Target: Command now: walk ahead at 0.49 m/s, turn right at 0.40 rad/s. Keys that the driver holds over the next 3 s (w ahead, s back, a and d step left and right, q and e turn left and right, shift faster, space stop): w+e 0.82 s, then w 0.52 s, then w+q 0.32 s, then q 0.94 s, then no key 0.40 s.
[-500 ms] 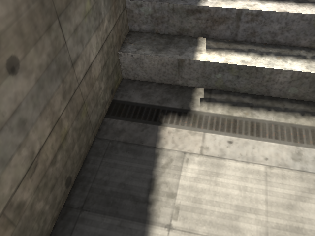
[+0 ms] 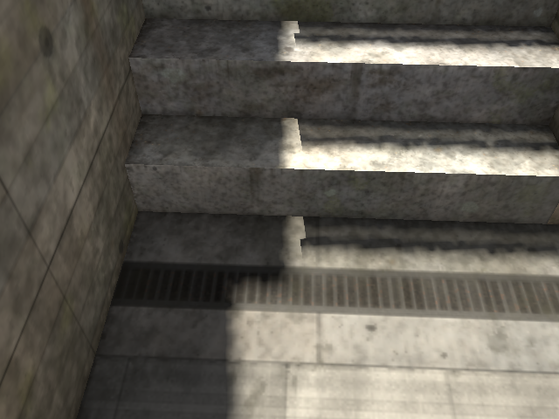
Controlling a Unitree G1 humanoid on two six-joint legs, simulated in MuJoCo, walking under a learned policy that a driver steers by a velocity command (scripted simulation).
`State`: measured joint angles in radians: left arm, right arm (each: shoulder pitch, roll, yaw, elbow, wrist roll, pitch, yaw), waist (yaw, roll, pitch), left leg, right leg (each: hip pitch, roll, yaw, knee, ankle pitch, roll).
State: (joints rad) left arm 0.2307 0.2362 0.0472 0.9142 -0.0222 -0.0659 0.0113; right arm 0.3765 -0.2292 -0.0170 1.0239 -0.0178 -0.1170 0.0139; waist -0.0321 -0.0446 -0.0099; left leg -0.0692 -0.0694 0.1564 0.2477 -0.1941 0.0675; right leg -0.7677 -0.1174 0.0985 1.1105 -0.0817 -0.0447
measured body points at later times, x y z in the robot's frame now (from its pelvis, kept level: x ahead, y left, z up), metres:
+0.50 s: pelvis +0.29 -0.08 +0.00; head +0.31 -0.10 +0.45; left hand +0.43 +0.16 -0.11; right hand +0.39 -0.38 -0.10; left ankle +0.41 +0.10 -0.66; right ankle +0.28 -0.14 -0.74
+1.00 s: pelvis +0.59 -0.12 +0.00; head +0.62 -0.12 +0.45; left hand +0.84 +0.04 -0.12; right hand +0.46 -0.37 -0.12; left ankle +0.62 -0.02 -0.74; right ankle +0.54 -0.24 -0.67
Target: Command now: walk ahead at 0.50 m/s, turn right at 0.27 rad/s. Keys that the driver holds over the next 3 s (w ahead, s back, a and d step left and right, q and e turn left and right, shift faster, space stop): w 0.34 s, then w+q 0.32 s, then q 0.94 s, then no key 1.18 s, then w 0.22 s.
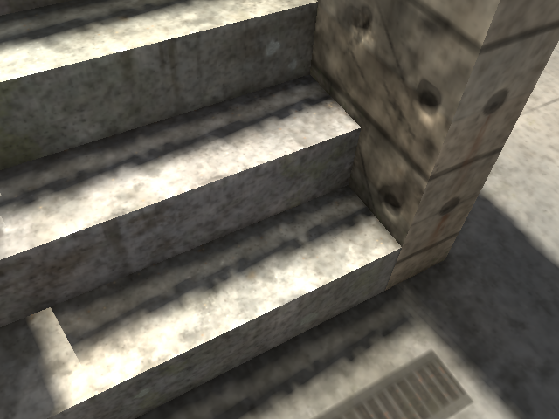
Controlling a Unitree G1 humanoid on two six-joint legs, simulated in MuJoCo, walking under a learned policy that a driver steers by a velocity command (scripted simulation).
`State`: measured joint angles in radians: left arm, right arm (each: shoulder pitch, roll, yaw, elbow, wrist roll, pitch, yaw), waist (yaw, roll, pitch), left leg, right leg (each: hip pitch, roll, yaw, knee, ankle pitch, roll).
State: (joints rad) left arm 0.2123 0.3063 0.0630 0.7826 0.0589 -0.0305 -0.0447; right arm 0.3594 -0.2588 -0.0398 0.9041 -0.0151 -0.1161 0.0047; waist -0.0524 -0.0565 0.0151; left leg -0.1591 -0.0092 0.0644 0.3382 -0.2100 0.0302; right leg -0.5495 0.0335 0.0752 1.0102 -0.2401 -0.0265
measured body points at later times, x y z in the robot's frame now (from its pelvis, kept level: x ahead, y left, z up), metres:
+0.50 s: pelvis +0.25 -0.05 +0.00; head +0.27 -0.06 +0.45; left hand +0.29 +0.22 -0.13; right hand +0.34 -0.30 -0.14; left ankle +0.30 +0.09 -0.68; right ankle +0.23 -0.11 -0.75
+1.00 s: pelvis +0.38 -0.02 -0.01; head +0.42 +0.01 +0.44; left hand +0.46 +0.25 -0.14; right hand +0.50 -0.28 -0.13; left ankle +0.38 +0.04 -0.75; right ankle +0.43 -0.15 -0.65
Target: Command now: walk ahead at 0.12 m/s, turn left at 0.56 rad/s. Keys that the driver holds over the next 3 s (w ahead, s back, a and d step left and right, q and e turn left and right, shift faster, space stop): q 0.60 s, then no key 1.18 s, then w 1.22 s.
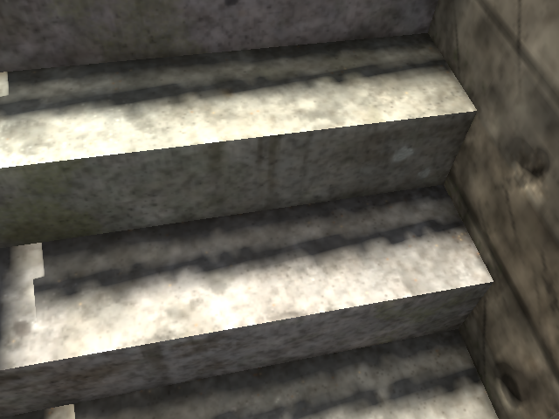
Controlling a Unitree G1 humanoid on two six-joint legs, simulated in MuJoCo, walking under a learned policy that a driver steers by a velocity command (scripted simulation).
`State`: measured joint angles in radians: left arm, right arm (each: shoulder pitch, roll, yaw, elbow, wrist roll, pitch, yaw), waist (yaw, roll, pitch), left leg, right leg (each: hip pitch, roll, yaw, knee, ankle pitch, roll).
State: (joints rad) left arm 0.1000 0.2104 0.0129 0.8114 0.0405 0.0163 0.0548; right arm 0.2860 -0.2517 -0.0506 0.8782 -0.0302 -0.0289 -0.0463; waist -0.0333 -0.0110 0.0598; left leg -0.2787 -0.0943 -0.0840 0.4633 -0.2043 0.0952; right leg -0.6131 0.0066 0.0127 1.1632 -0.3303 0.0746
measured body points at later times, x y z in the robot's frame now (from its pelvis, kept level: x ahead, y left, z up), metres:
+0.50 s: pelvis -0.03 -0.08 +0.00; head +0.00 -0.10 +0.45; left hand +0.04 +0.21 -0.09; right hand +0.19 -0.32 -0.11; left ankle -0.12 +0.05 -0.59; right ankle -0.01 -0.15 -0.74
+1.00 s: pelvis -0.11 -0.06 +0.00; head -0.10 -0.04 +0.45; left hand -0.14 +0.23 -0.12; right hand +0.17 -0.18 -0.08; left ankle -0.16 +0.03 -0.74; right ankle -0.04 -0.18 -0.71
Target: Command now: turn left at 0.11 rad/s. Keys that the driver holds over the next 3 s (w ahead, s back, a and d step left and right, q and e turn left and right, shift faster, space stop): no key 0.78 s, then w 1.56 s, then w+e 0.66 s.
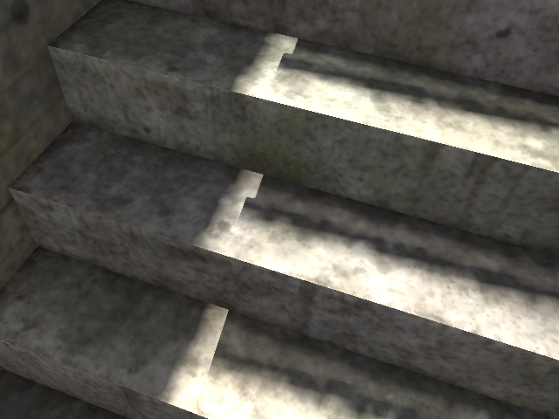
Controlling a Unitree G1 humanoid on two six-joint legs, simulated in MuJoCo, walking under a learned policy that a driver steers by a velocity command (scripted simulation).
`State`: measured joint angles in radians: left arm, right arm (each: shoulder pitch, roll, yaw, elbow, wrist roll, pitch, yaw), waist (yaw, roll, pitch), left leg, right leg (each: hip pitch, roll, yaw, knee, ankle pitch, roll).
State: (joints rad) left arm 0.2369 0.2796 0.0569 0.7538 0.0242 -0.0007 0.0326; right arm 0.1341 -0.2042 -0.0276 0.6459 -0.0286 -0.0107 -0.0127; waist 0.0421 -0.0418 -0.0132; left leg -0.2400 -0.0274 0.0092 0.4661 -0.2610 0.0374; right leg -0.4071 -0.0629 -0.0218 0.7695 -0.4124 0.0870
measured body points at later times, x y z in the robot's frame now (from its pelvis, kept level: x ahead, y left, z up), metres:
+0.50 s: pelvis -0.02 +0.00 +0.00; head -0.01 -0.01 +0.45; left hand +0.07 +0.24 -0.14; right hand +0.10 -0.25 -0.12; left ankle -0.01 +0.10 -0.74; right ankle -0.02 -0.15 -0.74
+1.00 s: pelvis +0.00 -0.01 +0.00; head -0.01 -0.01 +0.45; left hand +0.05 +0.24 -0.15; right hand +0.07 -0.26 -0.14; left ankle -0.01 +0.10 -0.74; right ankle -0.02 -0.15 -0.74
